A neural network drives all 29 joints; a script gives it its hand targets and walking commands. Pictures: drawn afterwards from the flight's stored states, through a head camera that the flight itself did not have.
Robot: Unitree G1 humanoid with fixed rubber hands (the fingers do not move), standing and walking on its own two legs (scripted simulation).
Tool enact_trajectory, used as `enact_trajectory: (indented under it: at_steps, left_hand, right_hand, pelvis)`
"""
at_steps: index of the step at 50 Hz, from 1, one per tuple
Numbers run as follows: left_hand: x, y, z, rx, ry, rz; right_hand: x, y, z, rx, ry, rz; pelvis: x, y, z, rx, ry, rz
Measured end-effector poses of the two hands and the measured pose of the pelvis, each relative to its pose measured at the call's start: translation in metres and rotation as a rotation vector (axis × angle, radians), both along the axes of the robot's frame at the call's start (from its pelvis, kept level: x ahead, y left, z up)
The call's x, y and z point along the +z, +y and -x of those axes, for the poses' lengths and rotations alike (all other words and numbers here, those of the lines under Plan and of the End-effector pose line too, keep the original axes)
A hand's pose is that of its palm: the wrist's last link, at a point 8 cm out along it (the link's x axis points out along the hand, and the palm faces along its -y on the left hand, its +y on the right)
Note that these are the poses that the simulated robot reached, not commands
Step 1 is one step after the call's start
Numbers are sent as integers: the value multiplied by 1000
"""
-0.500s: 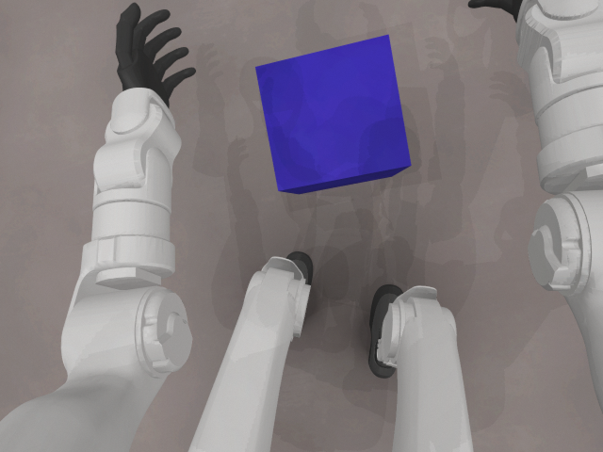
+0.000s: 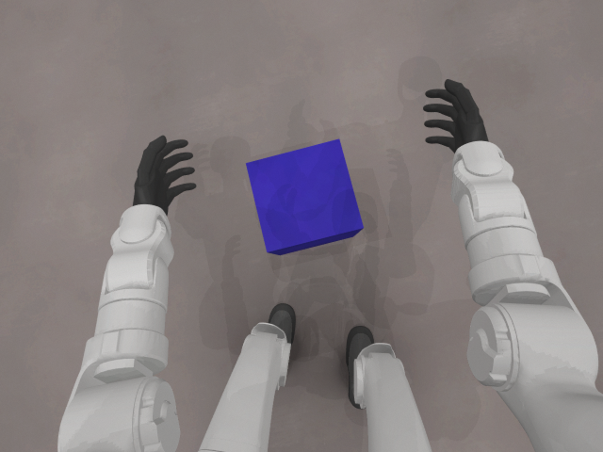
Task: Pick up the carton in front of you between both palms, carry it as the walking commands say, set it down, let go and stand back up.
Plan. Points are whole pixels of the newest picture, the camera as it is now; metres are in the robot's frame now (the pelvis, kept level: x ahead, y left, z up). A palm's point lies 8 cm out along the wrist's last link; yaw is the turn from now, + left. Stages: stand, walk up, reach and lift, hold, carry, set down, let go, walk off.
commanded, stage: let go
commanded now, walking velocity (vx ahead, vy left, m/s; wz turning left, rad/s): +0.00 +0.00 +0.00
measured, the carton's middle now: (305, 204) +0.47 +0.08 -0.55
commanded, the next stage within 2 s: stand in 1.22 s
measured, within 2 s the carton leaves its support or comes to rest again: neither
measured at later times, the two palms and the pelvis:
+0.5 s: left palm (58, 333) +0.24 +0.26 +0.02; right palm (543, 278) +0.34 -0.17 -0.01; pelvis +0.07 +0.02 +0.08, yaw +1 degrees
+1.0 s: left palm (71, 349) +0.24 +0.23 +0.04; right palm out of the picture +0.24 -0.24 +0.03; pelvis +0.08 -0.01 +0.10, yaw +2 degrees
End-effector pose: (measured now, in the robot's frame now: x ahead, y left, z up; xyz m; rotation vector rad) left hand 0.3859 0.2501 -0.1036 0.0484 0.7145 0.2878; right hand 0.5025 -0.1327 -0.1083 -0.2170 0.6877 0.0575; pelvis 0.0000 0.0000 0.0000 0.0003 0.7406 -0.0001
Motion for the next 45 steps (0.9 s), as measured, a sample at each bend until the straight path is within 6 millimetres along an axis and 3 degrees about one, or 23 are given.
enact_trajectory:
  at_steps: [5,9,17,27,32,45]
  left_hand:
    - [28,4,28,-116,51,-12]
    - [51,11,50,-171,75,-17]
    - [88,19,98,-186,92,-13]
    - [124,6,153,-151,105,-7]
    - [134,-2,160,-155,105,-10]
    - [138,-25,149,-213,83,-18]
  right_hand:
    - [22,-10,52,-90,9,14]
    - [42,-15,82,-120,12,20]
    - [74,-25,121,-103,24,20]
    - [104,-47,169,-79,42,20]
    - [118,-65,196,-79,55,22]
    - [144,-108,258,-117,93,24]
  pelvis:
    - [25,8,-11,-7,-96,8]
    - [42,14,-21,-7,-183,13]
    - [65,22,-45,8,-340,9]
    - [88,17,-71,29,-515,-7]
    - [95,8,-78,35,-599,-17]
    - [102,-11,-81,27,-758,-25]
